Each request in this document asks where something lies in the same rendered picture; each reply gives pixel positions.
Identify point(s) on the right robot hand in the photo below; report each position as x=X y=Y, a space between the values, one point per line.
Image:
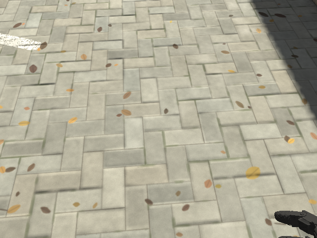
x=305 y=220

